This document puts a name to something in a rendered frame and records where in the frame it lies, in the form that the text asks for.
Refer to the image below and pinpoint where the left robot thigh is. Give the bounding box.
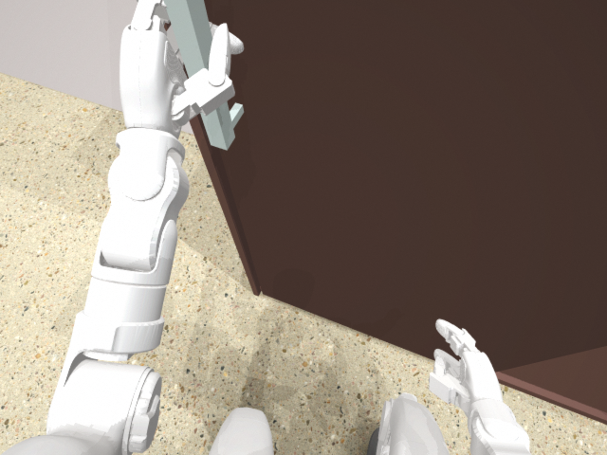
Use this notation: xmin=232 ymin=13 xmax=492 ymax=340
xmin=209 ymin=408 xmax=274 ymax=455

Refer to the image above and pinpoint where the right robot thigh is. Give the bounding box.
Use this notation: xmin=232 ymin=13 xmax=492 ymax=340
xmin=378 ymin=398 xmax=450 ymax=455

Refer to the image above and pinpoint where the handle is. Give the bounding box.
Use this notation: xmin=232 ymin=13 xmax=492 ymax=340
xmin=163 ymin=0 xmax=244 ymax=150

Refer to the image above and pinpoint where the robot left upper arm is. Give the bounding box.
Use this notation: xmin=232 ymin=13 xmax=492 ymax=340
xmin=1 ymin=359 xmax=162 ymax=455

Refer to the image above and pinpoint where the robot right hand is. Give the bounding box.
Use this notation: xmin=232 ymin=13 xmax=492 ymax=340
xmin=429 ymin=319 xmax=504 ymax=417

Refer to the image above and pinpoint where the right robot forearm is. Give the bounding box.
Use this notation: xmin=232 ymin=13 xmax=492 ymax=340
xmin=468 ymin=399 xmax=531 ymax=455

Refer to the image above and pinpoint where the robot thigh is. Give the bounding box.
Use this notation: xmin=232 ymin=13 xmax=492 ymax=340
xmin=378 ymin=398 xmax=450 ymax=455
xmin=209 ymin=408 xmax=274 ymax=455

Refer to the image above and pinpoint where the wardrobe door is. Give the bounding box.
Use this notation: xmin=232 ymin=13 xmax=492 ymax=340
xmin=500 ymin=346 xmax=607 ymax=412
xmin=204 ymin=0 xmax=607 ymax=372

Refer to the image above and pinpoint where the left robot forearm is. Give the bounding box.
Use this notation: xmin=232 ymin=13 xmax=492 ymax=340
xmin=46 ymin=128 xmax=190 ymax=435

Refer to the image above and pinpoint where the robot left hand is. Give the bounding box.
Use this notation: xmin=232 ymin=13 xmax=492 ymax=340
xmin=120 ymin=0 xmax=244 ymax=140

